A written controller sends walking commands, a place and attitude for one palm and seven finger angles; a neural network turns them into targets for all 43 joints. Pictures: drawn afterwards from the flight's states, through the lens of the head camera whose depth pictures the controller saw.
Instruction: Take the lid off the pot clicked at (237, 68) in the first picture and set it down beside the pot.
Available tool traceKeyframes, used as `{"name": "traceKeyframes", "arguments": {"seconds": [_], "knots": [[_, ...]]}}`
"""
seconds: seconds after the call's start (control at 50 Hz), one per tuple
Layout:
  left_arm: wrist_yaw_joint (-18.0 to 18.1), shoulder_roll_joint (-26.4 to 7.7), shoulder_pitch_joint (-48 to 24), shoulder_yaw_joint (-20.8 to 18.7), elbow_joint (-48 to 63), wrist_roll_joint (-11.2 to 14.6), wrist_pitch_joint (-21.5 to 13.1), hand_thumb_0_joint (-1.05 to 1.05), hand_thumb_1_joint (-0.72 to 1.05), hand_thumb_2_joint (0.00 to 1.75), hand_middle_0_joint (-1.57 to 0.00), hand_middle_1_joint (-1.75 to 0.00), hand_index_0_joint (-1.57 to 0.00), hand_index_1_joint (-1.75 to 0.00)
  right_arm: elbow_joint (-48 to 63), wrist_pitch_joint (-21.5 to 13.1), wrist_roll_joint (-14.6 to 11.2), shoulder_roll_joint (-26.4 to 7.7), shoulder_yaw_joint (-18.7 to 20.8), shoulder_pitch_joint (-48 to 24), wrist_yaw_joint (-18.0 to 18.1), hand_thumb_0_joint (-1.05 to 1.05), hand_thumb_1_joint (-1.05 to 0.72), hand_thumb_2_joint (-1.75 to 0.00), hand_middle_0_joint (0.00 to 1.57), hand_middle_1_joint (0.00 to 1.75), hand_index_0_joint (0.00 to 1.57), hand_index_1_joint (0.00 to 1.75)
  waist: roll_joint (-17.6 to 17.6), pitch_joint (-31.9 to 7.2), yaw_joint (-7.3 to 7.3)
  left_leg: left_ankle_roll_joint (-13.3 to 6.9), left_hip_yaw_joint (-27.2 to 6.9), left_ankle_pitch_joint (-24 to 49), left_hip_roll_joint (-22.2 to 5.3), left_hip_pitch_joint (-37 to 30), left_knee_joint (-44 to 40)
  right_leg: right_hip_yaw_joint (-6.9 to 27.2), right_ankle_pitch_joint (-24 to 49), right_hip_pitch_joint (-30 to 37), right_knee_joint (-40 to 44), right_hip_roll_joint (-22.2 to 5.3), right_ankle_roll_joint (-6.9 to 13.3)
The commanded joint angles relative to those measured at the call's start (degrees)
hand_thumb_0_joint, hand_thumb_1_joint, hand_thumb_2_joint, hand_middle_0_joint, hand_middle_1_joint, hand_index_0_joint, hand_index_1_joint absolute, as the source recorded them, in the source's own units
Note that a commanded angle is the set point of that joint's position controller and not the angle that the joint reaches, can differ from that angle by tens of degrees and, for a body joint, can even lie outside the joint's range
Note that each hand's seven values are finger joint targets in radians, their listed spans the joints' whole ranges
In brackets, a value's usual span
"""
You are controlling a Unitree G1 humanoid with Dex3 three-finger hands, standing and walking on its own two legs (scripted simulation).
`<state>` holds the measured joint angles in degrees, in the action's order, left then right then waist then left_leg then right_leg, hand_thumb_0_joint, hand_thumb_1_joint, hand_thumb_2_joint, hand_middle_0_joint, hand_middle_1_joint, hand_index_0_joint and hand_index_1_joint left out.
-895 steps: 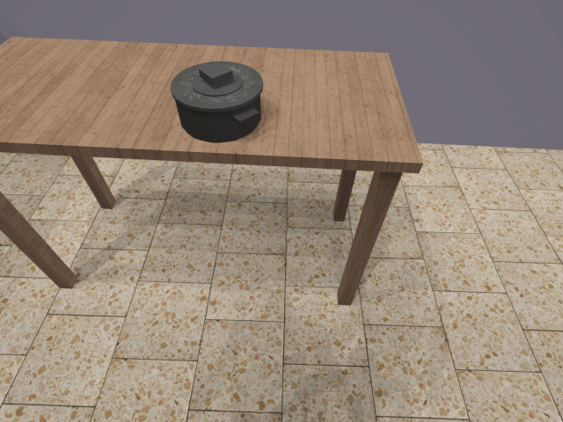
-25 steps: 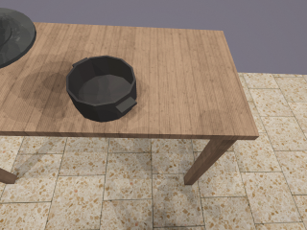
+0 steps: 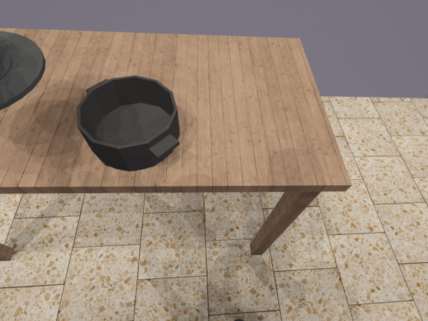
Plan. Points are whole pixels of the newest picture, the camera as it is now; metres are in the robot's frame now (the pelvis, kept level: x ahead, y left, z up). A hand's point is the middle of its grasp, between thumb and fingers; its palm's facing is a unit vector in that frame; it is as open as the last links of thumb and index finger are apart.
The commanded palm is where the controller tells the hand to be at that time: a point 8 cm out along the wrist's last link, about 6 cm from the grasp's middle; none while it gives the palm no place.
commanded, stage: lower the lid onto the table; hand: left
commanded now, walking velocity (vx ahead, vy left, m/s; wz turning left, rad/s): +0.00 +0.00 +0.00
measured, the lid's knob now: out of the picture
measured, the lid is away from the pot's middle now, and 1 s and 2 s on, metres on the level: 0.22 0.22 0.23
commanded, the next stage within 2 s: none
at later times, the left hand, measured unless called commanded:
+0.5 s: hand out of the picture +0.46 +0.37 +0.18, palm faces -0.37 -0.22 -0.90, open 9.2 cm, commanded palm +0.50 +0.37 +0.25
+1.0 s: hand out of the picture +0.45 +0.36 +0.15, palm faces -0.39 -0.22 -0.89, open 9.2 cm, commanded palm +0.50 +0.37 +0.21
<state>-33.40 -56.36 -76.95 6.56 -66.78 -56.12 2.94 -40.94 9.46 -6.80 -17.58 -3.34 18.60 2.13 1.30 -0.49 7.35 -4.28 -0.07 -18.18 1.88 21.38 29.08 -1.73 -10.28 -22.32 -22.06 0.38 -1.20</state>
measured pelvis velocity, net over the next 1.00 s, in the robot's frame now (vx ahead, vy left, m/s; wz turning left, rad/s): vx -0.01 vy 0.00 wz -0.01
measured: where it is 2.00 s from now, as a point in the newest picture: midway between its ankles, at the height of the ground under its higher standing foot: outside the picture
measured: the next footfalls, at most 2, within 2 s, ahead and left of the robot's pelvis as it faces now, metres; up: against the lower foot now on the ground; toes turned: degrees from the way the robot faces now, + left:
none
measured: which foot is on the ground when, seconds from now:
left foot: down 0.00-1.00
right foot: down 0.00-1.00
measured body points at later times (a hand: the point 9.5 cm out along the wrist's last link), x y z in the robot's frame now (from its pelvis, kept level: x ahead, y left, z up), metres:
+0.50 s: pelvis +0.00 +0.00 +0.00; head +0.08 +0.02 +0.44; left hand +0.47 +0.37 +0.23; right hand +0.00 -0.27 -0.12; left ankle -0.05 +0.07 -0.74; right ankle +0.00 -0.14 -0.74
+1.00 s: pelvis -0.01 +0.00 -0.01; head +0.07 +0.02 +0.43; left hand +0.47 +0.37 +0.21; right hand -0.02 -0.27 -0.13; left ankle -0.05 +0.07 -0.74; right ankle +0.00 -0.14 -0.74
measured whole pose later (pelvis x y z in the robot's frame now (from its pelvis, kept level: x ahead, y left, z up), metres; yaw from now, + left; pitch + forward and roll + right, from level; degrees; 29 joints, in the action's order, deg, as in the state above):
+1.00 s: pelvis -0.01 +0.00 -0.01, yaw +0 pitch +13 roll -4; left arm -29.3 -54.6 -72.9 5.8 -72.6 -56.1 0.3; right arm -42.5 8.4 -6.6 -16.7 -4.0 19.3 4.4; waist 1.6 -2.8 8.2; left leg -4.4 -0.1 -21.2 1.4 28.9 37.5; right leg -2.0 -12.5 -29.3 -29.1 0.8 -1.4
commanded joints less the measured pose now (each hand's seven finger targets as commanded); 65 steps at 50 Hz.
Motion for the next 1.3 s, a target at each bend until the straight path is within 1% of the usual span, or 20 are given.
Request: {"name": "traceKeyframes", "arguments": {"seconds": [0.0,0.22,0.28,0.32,0.38,0.42,0.48,0.52,0.56,0.64,0.7,0.78,0.82,0.88,0.92,0.98,1.04,1.18,1.24,1.28], "knots": [[3.01,-15.8,-28.93,-3.51,12.6,-0.1,0.04,0.0,0.48,1.03,-0.75,-1.11,-0.71,-1.06,2.83,-0.83,0.16,-10.46,3.13,5.86,0.76,0.0,-0.9,-0.9,0.2,0.3,0.2,0.3,9.0,-26.11,-0.24,0.94,-2.17,40.68,-1.86,-17.31,1.4,-1.59,17.21,7.49,-1.7,2.5,2.33],[3.88,-18.99,-28.47,-5.02,12.04,-0.18,-1.1,0.0,0.48,1.03,-0.75,-1.11,-0.71,-1.06,2.88,-0.98,-0.17,-10.71,2.72,6.1,1.5,0.0,-0.9,-0.9,0.2,0.3,0.2,0.3,10.03,-26.56,-0.14,0.6,-1.54,37.98,-1.73,-14.93,2.16,-1.34,17.3,7.7,-2.87,2.54,2.33],[3.96,-15.95,-26.72,-3.22,11.02,0.42,-1.07,0.0,0.48,1.03,-0.75,-1.11,-0.71,-1.06,2.75,-1.39,-0.2,-10.67,2.88,6.19,1.7,0.0,-0.9,-0.9,0.2,0.3,0.2,0.3,11.96,-26.03,0.07,1.59,-2.26,40.91,-1.86,-16.98,2.87,-1.92,16.1,4.65,-2.97,2.87,2.6],[4.37,-18.62,-25.1,-5.04,8.18,-0.35,-1.29,0.0,0.48,1.03,-0.75,-1.11,-0.71,-1.06,2.42,-1.38,-0.14,-10.69,2.58,6.94,1.92,0.0,-0.9,-0.9,0.2,0.3,0.2,0.3,8.0,-25.5,0.42,0.73,-1.38,36.25,-1.66,-13.91,3.19,-1.55,15.62,5.81,-3.44,2.9,2.13],[4.25,-14.4,-27.46,-1.59,11.07,0.61,-1.22,0.0,0.48,1.03,-0.75,-1.11,-0.71,-1.06,2.45,-1.53,-0.32,-10.7,2.73,6.17,2.1,0.0,-0.9,-0.9,0.2,0.3,0.2,0.3,13.81,-25.78,0.56,1.99,-2.15,39.89,-1.9,-16.46,3.32,-2.03,15.23,2.84,-3.65,2.95,2.72],[4.71,-18.15,-28.6,-4.98,12.08,-0.04,-1.51,0.0,0.48,1.03,-0.75,-1.11,-0.71,-1.06,2.02,-1.69,0.13,-10.85,2.79,6.91,2.19,0.0,-0.9,-0.9,0.2,0.3,0.2,0.3,12.34,-28.31,0.21,2.23,-2.91,42.22,-2.28,-17.95,4.24,-1.93,15.25,3.21,-4.21,3.2,2.38],[4.64,-15.11,-26.55,-3.06,10.26,0.5,-1.63,0.0,0.48,1.03,-0.75,-1.11,-0.71,-1.06,1.96,-1.99,0.01,-10.69,2.78,6.96,2.36,0.0,-0.9,-0.9,0.2,0.3,0.2,0.3,12.67,-27.15,0.48,2.95,-3.17,44.14,-2.25,-17.75,4.61,-2.52,14.97,1.38,-4.52,3.41,2.62],[5.08,-16.52,-26.44,-4.24,9.11,0.02,-1.63,0.0,0.48,1.03,-0.75,-1.11,-0.71,-1.06,1.54,-1.84,0.2,-10.75,2.75,7.26,2.25,0.0,-0.9,-0.9,0.2,0.3,0.2,0.3,11.51,-26.62,0.67,2.81,-3.05,40.93,-2.25,-16.46,4.89,-2.23,13.44,0.93,-4.65,3.38,2.33],[5.05,-12.98,-24.12,-1.83,5.85,0.46,-1.4,0.0,0.48,1.03,-0.75,-1.11,-0.71,-1.06,1.39,-1.94,-0.02,-10.51,2.74,7.6,2.47,0.0,-0.9,-0.9,0.2,0.3,0.2,0.3,8.56,-23.76,1.29,2.21,-2.34,36.67,-2.07,-13.59,4.65,-2.39,12.68,0.43,-4.71,3.38,2.27],[5.68,-16.09,-27.99,-3.89,10.61,-0.24,-1.87,0.0,0.48,1.03,-0.75,-1.11,-0.71,-1.06,1.53,-1.85,0.41,-10.65,2.8,7.09,2.53,0.0,-0.9,-0.9,0.2,0.3,0.2,0.3,13.77,-27.95,0.52,3.2,-3.15,40.93,-2.23,-16.44,5.51,-2.29,13.2,0.15,-5.61,3.41,2.56],[5.91,-17.65,-26.59,-5.86,10.27,-0.19,-2.25,0.0,0.48,1.03,-0.75,-1.11,-0.71,-1.06,1.34,-2.0,0.53,-10.62,2.81,7.52,2.6,0.0,-0.9,-0.9,0.2,0.3,0.2,0.3,11.58,-28.73,0.3,3.82,-3.98,44.07,-2.55,-17.18,6.35,-2.4,13.39,-0.15,-6.1,3.68,2.32],[6.04,-13.18,-25.96,-2.54,9.16,0.34,-2.39,0.0,0.48,1.03,-0.75,-1.11,-0.71,-1.06,1.48,-1.81,0.32,-10.57,2.85,6.99,2.65,0.0,-0.9,-0.9,0.2,0.3,0.2,0.3,14.01,-26.89,0.64,4.36,-3.85,42.37,-2.5,-16.08,6.26,-2.87,11.81,-2.55,-6.45,3.65,2.82],[6.5,-15.37,-26.16,-4.47,8.52,-0.34,-2.5,0.0,0.48,1.03,-0.75,-1.11,-0.71,-1.06,1.21,-1.66,0.59,-10.55,2.77,7.4,2.7,0.0,-0.9,-0.9,0.2,0.3,0.2,0.3,12.58,-27.32,0.62,4.21,-4.12,41.2,-2.62,-15.62,6.68,-2.68,11.0,-2.77,-6.76,3.72,2.59],[6.34,-12.87,-25.01,-2.67,7.86,0.31,-2.61,0.0,0.48,1.03,-0.75,-1.11,-0.71,-1.06,1.2,-1.8,0.35,-10.48,2.81,7.27,2.94,0.0,-0.9,-0.9,0.2,0.3,0.2,0.3,11.97,-26.67,0.77,4.21,-3.77,39.65,-2.45,-14.49,6.54,-2.87,10.74,-2.8,-6.83,3.71,2.71],[6.96,-16.11,-25.23,-5.05,7.75,-0.57,-2.79,0.0,0.48,1.03,-0.75,-1.11,-0.71,-1.06,1.1,-1.59,0.61,-10.48,2.75,7.49,3.06,0.0,-0.9,-0.9,0.2,0.3,0.2,0.3,11.64,-28.19,0.58,3.67,-3.52,39.48,-2.23,-14.01,7.39,-2.39,11.51,-2.19,-7.47,3.74,2.5],[6.71,-12.3,-25.18,-2.35,8.26,0.47,-2.85,0.0,0.48,1.03,-0.75,-1.11,-0.71,-1.06,1.23,-1.86,0.25,-10.35,2.72,6.79,3.32,0.0,-0.9,-0.9,0.2,0.3,0.2,0.3,12.24,-26.21,0.89,3.77,-3.46,36.53,-2.33,-13.24,6.77,-2.75,9.66,-3.42,-7.22,3.67,2.72],[7.27,-16.15,-23.65,-4.38,5.68,-0.47,-3.14,0.0,0.48,1.03,-0.75,-1.11,-0.71,-1.06,1.1,-1.68,0.21,-10.46,2.31,7.34,3.75,0.0,-0.9,-0.9,0.2,0.3,0.2,0.3,9.11,-25.52,1.12,2.5,-2.46,30.84,-1.88,-9.1,7.03,-2.12,9.67,-1.67,-7.78,3.6,2.42],[7.55,-16.55,-23.89,-4.04,8.75,0.25,-4.21,0.0,0.48,1.03,-0.75,-1.11,-0.71,-1.06,1.42,-2.22,-0.13,-10.26,1.91,7.02,4.62,0.0,-0.9,-0.9,0.2,0.3,0.2,0.3,13.07,-27.83,0.78,2.94,-2.38,33.34,-1.88,-10.04,7.67,-2.26,10.65,-1.23,-8.75,3.67,2.71],[7.76,-18.18,-21.79,-5.18,5.97,-0.01,-4.07,0.0,0.48,1.03,-0.75,-1.11,-0.71,-1.06,1.13,-2.03,-0.17,-10.57,1.92,7.55,4.84,0.0,-0.9,-0.9,0.2,0.3,0.2,0.3,9.03,-26.15,1.32,1.75,-1.66,27.47,-1.71,-6.26,7.93,-1.58,9.95,-0.73,-8.89,3.45,2.19],[7.68,-16.69,-22.06,-3.9,8.17,0.49,-4.42,0.0,0.48,1.03,-0.75,-1.11,-0.71,-1.06,1.42,-2.13,-0.32,-10.45,1.76,6.88,4.95,0.0,-0.9,-0.9,0.2,0.3,0.2,0.3,12.77,-26.81,0.95,2.16,-1.61,30.21,-1.67,-7.56,8.07,-1.92,10.64,-1.39,-9.36,3.55,2.68]]}}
